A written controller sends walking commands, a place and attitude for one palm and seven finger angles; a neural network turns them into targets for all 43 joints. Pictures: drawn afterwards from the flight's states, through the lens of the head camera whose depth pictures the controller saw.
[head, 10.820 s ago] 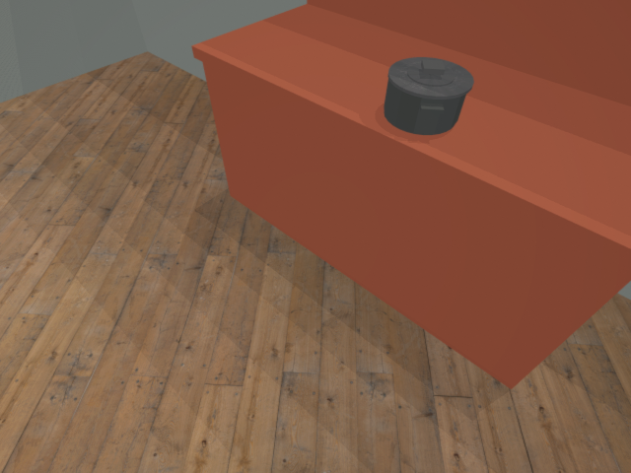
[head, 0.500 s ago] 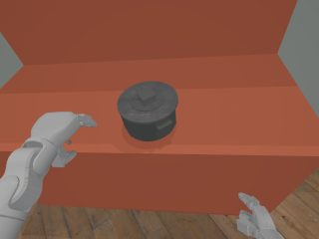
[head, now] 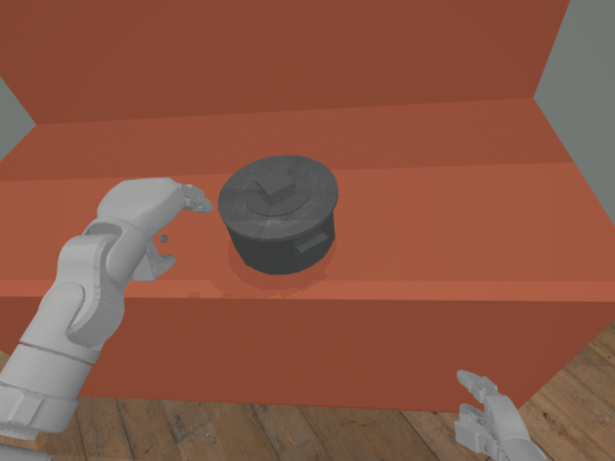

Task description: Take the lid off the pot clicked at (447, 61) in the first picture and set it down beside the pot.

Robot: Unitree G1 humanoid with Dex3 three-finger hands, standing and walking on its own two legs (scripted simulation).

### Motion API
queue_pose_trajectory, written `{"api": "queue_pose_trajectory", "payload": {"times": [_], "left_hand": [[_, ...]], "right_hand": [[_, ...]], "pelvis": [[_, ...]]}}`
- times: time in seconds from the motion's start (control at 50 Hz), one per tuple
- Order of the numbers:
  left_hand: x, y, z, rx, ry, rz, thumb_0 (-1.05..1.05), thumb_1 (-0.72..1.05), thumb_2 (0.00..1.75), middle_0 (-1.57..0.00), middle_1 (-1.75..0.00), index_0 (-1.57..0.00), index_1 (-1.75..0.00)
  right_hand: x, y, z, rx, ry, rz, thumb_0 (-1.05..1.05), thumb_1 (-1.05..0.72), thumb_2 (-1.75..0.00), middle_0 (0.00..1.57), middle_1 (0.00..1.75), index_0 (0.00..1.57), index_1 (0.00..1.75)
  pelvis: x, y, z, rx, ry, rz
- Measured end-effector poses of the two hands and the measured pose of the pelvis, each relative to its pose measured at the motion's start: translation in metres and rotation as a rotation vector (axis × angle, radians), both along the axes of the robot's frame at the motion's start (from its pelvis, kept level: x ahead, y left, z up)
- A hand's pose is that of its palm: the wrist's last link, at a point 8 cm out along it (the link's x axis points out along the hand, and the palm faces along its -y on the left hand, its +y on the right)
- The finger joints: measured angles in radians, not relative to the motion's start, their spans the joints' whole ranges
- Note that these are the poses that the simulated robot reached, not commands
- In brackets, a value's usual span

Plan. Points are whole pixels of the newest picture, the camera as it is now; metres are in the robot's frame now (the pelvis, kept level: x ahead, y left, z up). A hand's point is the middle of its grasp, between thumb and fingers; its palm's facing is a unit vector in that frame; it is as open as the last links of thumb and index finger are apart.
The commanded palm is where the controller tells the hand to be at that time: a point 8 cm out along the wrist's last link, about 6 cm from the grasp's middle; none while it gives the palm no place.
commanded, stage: move the open hand above the knob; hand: left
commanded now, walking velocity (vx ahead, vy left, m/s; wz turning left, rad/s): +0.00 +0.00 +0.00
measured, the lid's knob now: (275, 183) +0.52 +0.11 +0.07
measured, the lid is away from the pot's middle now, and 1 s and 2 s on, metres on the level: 0.00 0.00 0.00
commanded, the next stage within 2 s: lower the open fingers around the knob in 1.94 s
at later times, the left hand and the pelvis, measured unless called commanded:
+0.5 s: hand (217, 201) +0.41 +0.16 +0.13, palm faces -0.20 -0.04 -0.98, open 10.1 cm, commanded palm +0.39 +0.16 +0.20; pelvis +0.01 -0.01 +0.00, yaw +0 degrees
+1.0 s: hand (251, 175) +0.46 +0.12 +0.14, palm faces -0.21 -0.04 -0.98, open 10.1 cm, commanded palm +0.45 +0.12 +0.20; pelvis +0.02 -0.01 +0.00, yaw +0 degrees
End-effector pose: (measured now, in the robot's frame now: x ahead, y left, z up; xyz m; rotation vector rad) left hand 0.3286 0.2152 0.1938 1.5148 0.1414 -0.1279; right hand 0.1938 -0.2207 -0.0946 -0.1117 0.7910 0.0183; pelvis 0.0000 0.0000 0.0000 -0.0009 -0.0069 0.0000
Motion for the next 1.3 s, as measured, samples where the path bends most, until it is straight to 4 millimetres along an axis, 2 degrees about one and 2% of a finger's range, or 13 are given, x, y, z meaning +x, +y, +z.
{"api": "queue_pose_trajectory", "payload": {"times": [0.36,0.68,0.98,1.14,1.3], "left_hand": [[0.047,-0.042,-0.002,0.009,0.01,-0.019,0.0,-0.29,1.43,-0.84,-0.08,-0.85,-0.08],[0.09,-0.065,-0.003,0.006,0.039,-0.009,0.0,-0.29,1.43,-0.84,-0.08,-0.85,-0.08],[0.116,-0.09,0.003,0.007,0.033,-0.026,0.0,-0.29,1.43,-0.84,-0.08,-0.85,-0.08],[0.135,-0.097,0.001,0.011,0.066,-0.004,0.0,-0.29,1.43,-0.84,-0.08,-0.85,-0.08],[0.154,-0.109,0.004,0.0,0.077,-0.017,0.0,-0.29,1.43,-0.84,-0.08,-0.85,-0.08]], "right_hand": [[-0.004,-0.013,-0.01,0.014,0.052,-0.035,0.02,-0.91,-0.9,0.2,0.3,0.2,0.3],[-0.014,-0.036,-0.017,-0.008,0.105,-0.097,0.02,-0.91,-0.9,0.2,0.3,0.19,0.3],[-0.02,-0.032,-0.024,0.001,0.149,-0.115,0.01,-0.91,-0.9,0.2,0.3,0.19,0.3],[-0.036,-0.032,-0.027,-0.014,0.188,-0.145,0.01,-0.91,-0.9,0.2,0.3,0.19,0.3],[-0.067,-0.038,-0.032,-0.045,0.266,-0.194,0.01,-0.91,-0.9,0.2,0.3,0.2,0.3]], "pelvis": [[0.01,-0.01,-0.002,0.01,0.026,-0.004],[0.02,-0.016,-0.002,0.015,0.05,-0.009],[0.024,-0.014,-0.003,0.015,0.072,-0.007],[0.023,-0.012,-0.003,0.013,0.086,-0.01],[0.025,-0.008,-0.002,0.011,0.105,-0.017]]}}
